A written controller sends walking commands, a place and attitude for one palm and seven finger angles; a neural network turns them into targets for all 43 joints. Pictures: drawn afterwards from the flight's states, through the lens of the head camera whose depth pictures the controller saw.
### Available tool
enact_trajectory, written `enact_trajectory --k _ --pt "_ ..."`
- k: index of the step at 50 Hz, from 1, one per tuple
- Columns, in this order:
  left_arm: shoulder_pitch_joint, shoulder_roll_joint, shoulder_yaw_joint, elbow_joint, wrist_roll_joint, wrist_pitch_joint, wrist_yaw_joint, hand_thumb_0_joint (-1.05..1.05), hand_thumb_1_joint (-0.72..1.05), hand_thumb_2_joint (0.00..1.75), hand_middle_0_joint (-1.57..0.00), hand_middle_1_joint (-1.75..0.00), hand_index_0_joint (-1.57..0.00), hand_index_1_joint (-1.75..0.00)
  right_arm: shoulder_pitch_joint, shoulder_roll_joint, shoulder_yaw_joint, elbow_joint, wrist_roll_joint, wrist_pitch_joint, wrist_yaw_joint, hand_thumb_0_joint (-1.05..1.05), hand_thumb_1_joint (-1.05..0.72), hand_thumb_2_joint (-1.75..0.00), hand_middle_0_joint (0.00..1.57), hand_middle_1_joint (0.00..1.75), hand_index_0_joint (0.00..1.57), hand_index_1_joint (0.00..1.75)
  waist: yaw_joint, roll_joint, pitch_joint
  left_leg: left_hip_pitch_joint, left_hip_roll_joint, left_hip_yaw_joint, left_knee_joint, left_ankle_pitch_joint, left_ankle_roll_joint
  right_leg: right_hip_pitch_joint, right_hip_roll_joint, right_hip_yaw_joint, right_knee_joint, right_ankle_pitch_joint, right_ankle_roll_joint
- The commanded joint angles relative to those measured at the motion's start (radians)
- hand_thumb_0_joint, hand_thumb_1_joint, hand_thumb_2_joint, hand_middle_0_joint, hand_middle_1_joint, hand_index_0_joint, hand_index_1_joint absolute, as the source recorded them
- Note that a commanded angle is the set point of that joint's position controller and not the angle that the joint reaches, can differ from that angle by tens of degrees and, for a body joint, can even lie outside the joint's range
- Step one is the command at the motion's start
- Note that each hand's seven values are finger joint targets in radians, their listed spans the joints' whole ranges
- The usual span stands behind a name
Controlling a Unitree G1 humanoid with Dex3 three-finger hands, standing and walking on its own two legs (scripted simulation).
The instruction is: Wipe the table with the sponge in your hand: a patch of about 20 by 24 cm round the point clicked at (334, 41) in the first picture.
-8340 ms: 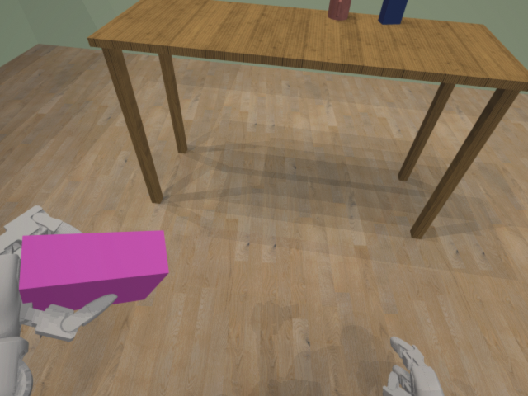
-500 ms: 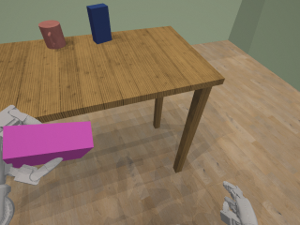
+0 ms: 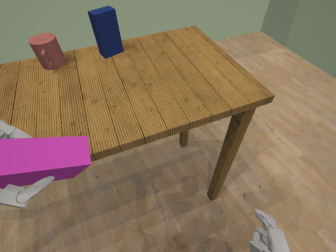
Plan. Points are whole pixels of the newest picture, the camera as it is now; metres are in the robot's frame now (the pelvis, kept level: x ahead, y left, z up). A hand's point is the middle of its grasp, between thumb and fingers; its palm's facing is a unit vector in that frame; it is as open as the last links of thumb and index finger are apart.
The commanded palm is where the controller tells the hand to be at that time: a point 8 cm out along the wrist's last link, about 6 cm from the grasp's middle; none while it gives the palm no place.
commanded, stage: shuffle to correct the standing spot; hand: left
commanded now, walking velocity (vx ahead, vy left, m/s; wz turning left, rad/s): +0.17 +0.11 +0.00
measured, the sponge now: (54, 161) +0.24 +0.22 +0.16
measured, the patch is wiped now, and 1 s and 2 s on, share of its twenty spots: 0.00 0.00 0.00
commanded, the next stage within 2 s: come to a stop and stand still in 0.14 s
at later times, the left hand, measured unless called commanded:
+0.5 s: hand (43, 112) +0.33 +0.27 +0.19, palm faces +0.40 -0.81 -0.43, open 9.6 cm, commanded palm +0.26 +0.32 +0.20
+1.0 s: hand (21, 123) +0.30 +0.29 +0.20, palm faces +0.41 -0.83 -0.37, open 9.6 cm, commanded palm +0.25 +0.33 +0.20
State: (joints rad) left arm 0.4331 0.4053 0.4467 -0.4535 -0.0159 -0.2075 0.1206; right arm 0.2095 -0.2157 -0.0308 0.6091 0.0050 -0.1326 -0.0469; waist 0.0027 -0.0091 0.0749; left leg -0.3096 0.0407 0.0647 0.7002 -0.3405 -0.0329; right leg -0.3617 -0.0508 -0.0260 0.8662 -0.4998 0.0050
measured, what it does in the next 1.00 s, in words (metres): walks ahead: right foot, then left foot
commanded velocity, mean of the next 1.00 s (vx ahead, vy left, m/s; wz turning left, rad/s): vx -0.04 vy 0.00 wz -0.01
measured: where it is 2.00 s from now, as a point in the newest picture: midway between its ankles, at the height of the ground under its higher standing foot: outside the picture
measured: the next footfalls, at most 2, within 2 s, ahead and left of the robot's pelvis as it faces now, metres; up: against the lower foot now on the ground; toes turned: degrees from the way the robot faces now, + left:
right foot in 0.02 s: +0.06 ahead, -0.09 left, +0.00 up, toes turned -3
left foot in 0.26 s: +0.14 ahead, +0.18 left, +0.00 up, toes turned +1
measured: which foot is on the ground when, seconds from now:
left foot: down 0.00-0.04, up 0.06-0.24, down 0.26-1.00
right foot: up 0.00-0.00, down 0.02-0.26, up 0.28-0.40, down 0.42-1.00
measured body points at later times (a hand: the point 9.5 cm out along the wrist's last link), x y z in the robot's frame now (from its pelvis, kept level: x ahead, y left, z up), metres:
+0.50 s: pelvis +0.10 +0.04 +0.02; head +0.12 +0.01 +0.47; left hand +0.30 +0.31 +0.22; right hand +0.29 -0.16 -0.07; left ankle +0.11 +0.18 -0.71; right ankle +0.11 -0.04 -0.71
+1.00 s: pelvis +0.09 +0.05 +0.03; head +0.09 +0.05 +0.48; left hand +0.27 +0.34 +0.22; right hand +0.28 -0.18 -0.03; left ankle +0.10 +0.18 -0.71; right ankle +0.11 -0.04 -0.71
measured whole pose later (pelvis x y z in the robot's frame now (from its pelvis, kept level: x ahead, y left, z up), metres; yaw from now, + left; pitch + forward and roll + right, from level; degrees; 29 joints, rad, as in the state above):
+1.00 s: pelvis +0.09 +0.05 +0.03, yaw +0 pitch -1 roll -1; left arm 0.49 0.34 0.32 -0.52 -0.05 -0.07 0.17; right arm 0.15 -0.20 0.02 0.57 -0.01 -0.07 -0.10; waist 0.00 0.02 0.01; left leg -0.20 0.03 0.01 0.42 -0.20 -0.01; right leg -0.18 0.03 -0.07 0.36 -0.16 -0.04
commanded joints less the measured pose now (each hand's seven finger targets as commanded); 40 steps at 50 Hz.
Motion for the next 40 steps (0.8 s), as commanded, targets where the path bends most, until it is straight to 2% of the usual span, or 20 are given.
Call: enact_trajectory --k 1,2,3,5,7,10,11,12,13,14,15,18,20,22,23,24,27,29,33,40 --pt "-0.099 0.141 0.053 -0.205 0.003 -0.04 0.026 0.0 0.1 1.3 -1.2 -1.6 -1.2 -1.6 -0.126 -0.103 -0.002 -0.179 0.011 -0.069 0.012 0.0 -0.9 -0.9 0.2 0.3 0.2 0.3 0.012 0.055 -0.163 -0.103 0.042 -0.042 0.008 0.12 0.115 0.262 -0.026 0.071 -0.416 0.233 -0.055" --pt "-0.08 0.173 0.066 -0.181 -0.002 -0.033 0.031 0.0 0.1 1.3 -1.2 -1.6 -1.2 -1.6 -0.133 -0.09 -0.005 -0.181 0.008 -0.061 0.015 0.0 -0.9 -0.9 0.2 0.3 0.2 0.3 0.013 -0.235 -0.155 -0.3 -0.057 0.044 0.259 -0.031 0.063 0.365 -0.233 0.436 -0.515 0.234 -0.158" --pt "-0.062 0.169 0.062 -0.18 -0.02 -0.026 0.032 0.0 0.1 1.3 -1.2 -1.6 -1.2 -1.6 -0.119 -0.121 -0.028 -0.173 0.017 -0.05 0.025 0.0 -0.9 -0.9 0.2 0.3 0.2 0.3 0.013 -0.313 -0.105 -0.398 -0.037 -0.03 0.414 -0.114 0.037 0.369 -0.32 0.53 -0.559 0.274 -0.192" --pt "-0.045 0.185 0.089 -0.259 -0.018 -0.051 0.035 0.0 0.1 1.3 -1.2 -1.6 -1.2 -1.6 -0.139 -0.116 -0.012 -0.153 0.013 -0.033 0.037 0.0 -0.9 -0.9 0.2 0.3 0.2 0.3 0.013 -0.095 -0.068 -0.454 0.026 -0.103 0.467 -0.136 0.035 0.374 -0.328 0.417 -0.492 0.563 -0.23" --pt "-0.023 0.18 0.111 -0.288 -0.014 -0.082 0.047 0.0 0.1 1.3 -1.2 -1.6 -1.2 -1.6 -0.138 -0.101 -0.008 -0.149 0.007 -0.02 0.04 0.0 -0.9 -0.9 0.2 0.3 0.2 0.3 0.011 -0.068 -0.106 -0.383 0.073 -0.128 0.283 -0.138 0.055 0.388 -0.306 0.287 -0.396 0.717 -0.205" --pt "-0.046 0.156 0.111 -0.273 -0.026 -0.083 0.051 0.0 0.1 1.3 -1.2 -1.6 -1.2 -1.6 -0.12 -0.079 -0.004 -0.145 -0.003 -0.006 0.026 0.0 -0.9 -0.9 0.2 0.3 0.2 0.3 -0.014 0.017 -0.206 0.088 -0.035 0.055 -0.135 0.165 0.059 0.204 -0.14 0.062 -0.227 0.603 -0.102" --pt "-0.064 0.149 0.106 -0.277 -0.036 -0.082 0.047 0.0 0.1 1.3 -1.2 -1.6 -1.2 -1.6 -0.11 -0.098 -0.021 -0.155 0.002 -0.011 0.016 0.0 -0.9 -0.9 0.2 0.3 0.2 0.3 -0.022 0.089 -0.234 0.25 -0.016 -0.009 -0.18 0.275 0.087 0.103 -0.08 0.012 -0.087 0.539 -0.058" --pt "-0.089 0.15 0.104 -0.297 -0.039 -0.078 0.045 0.0 0.1 1.3 -1.2 -1.6 -1.2 -1.6 -0.107 -0.127 -0.039 -0.167 0.006 -0.012 0.012 0.0 -0.9 -0.9 0.2 0.3 0.2 0.3 -0.025 0.252 -0.27 0.412 0.154 -0.252 -0.214 0.407 0.175 -0.106 0.0 -0.043 0.094 0.263 0.0" --pt "-0.101 0.129 0.072 -0.264 -0.046 -0.073 0.037 0.0 0.1 1.3 -1.2 -1.6 -1.2 -1.6 -0.101 -0.123 -0.039 -0.183 0.013 -0.015 0.01 0.0 -0.9 -0.9 0.2 0.3 0.2 0.3 -0.028 0.292 -0.243 0.386 0.283 -0.454 -0.319 0.403 0.26 -0.199 0.056 -0.009 0.292 -0.095 0.013" --pt "-0.078 0.113 0.069 -0.145 -0.041 -0.045 0.034 0.0 0.1 1.3 -1.2 -1.6 -1.2 -1.6 -0.081 -0.105 -0.034 -0.17 0.01 -0.018 0.01 0.0 -0.9 -0.9 0.2 0.3 0.2 0.3 -0.029 0.182 -0.178 0.327 0.294 -0.486 -0.347 0.478 0.306 -0.259 0.054 0.016 0.332 -0.106 0.011" --pt "-0.148 0.123 0.055 -0.188 -0.035 -0.029 0.029 0.0 0.1 1.3 -1.2 -1.6 -1.2 -1.6 -0.106 -0.101 -0.023 -0.167 0.002 -0.021 0.012 0.0 -0.9 -0.9 0.2 0.3 0.2 0.3 -0.03 0.176 -0.163 0.298 0.297 -0.453 -0.347 0.537 0.304 -0.253 0.006 0.04 0.288 -0.074 0.013" --pt "-0.165 0.134 0.032 -0.295 -0.013 0.001 0.039 0.0 0.1 1.3 -1.2 -1.6 -1.2 -1.6 -0.148 -0.074 0.014 -0.169 0.004 -0.045 0.011 0.0 -0.9 -0.9 0.2 0.3 0.2 0.3 0.006 0.199 -0.174 0.175 0.191 -0.182 -0.302 0.575 0.175 0.029 0.014 -0.015 -0.128 0.105 0.008" --pt "-0.082 0.126 0.031 -0.304 -0.005 0.018 0.047 0.0 0.1 1.3 -1.2 -1.6 -1.2 -1.6 -0.149 -0.08 0.027 -0.185 0.004 -0.059 0.008 0.0 -0.9 -0.9 0.2 0.3 0.2 0.3 0.012 0.175 -0.18 0.058 0.138 -0.104 -0.243 0.401 0.099 0.232 0.04 -0.028 -0.411 0.325 -0.003" --pt "-0.029 0.137 0.052 -0.314 -0.011 0.024 0.051 0.0 0.1 1.3 -1.2 -1.6 -1.2 -1.6 -0.14 -0.078 0.028 -0.192 -0.008 -0.055 0.003 0.0 -0.9 -0.9 0.2 0.3 0.2 0.3 0.002 0.07 -0.192 -0.003 0.026 -0.03 -0.151 0.251 0.034 0.292 -0.041 0.134 -0.497 0.595 -0.053" --pt "0.004 0.138 0.058 -0.321 -0.025 0.037 0.056 0.0 0.1 1.3 -1.2 -1.6 -1.2 -1.6 -0.132 -0.07 0.017 -0.192 0.003 -0.046 0.007 0.0 -0.9 -0.9 0.2 0.3 0.2 0.3 -0.006 -0.089 -0.215 0.005 -0.017 -0.02 -0.049 0.209 0.012 0.286 -0.123 0.23 -0.514 0.694 -0.094" --pt "0.022 0.141 0.072 -0.304 -0.03 0.042 0.061 0.0 0.1 1.3 -1.2 -1.6 -1.2 -1.6 -0.129 -0.07 0.013 -0.181 0.003 -0.036 0.005 0.0 -0.9 -0.9 0.2 0.3 0.2 0.3 -0.005 -0.135 -0.21 -0.017 -0.026 -0.024 0.006 0.122 0.004 0.285 -0.18 0.257 -0.508 0.832 -0.134" --pt "0.058 0.148 0.109 -0.277 -0.037 0.02 0.071 0.0 0.1 1.3 -1.2 -1.6 -1.2 -1.6 -0.132 -0.054 0.039 -0.168 -0.009 -0.01 -0.013 0.0 -0.9 -0.9 0.2 0.3 0.2 0.3 0.002 -0.017 -0.234 -0.048 -0.006 -0.069 -0.102 0.076 0.014 0.353 -0.166 0.17 -0.44 0.958 -0.114" --pt "0.082 0.119 0.087 -0.238 -0.044 0.029 0.071 0.0 0.1 1.3 -1.2 -1.6 -1.2 -1.6 -0.139 -0.07 0.029 -0.167 -0.009 0.005 -0.028 0.0 -0.9 -0.9 0.2 0.3 0.2 0.3 0.002 0.013 -0.265 0.087 0.022 -0.074 -0.2 0.445 0.023 0.316 -0.092 0.09 -0.402 0.882 -0.055" --pt "0.04 0.1 0.034 -0.225 -0.044 0.054 0.062 0.0 0.1 1.3 -1.2 -1.6 -1.2 -1.6 -0.169 -0.098 0.016 -0.182 0.001 0.023 -0.044 0.0 -0.9 -0.9 0.2 0.3 0.2 0.3 0.0 0.056 -0.291 0.199 0.063 -0.065 -0.196 0.731 0.032 0.286 -0.023 0.035 -0.408 0.867 -0.015" --pt "-0.001 0.105 0.001 -0.333 -0.039 0.069 0.073 0.0 0.1 1.3 -1.2 -1.6 -1.2 -1.6 -0.159 -0.102 0.01 -0.193 -0.004 0.025 -0.055 0.0 -0.9 -0.9 0.2 0.3 0.2 0.3 0.001 0.094 -0.286 0.159 0.046 -0.077 -0.261 0.528 0.028 0.302 -0.01 0.034 -0.476 0.693 -0.014"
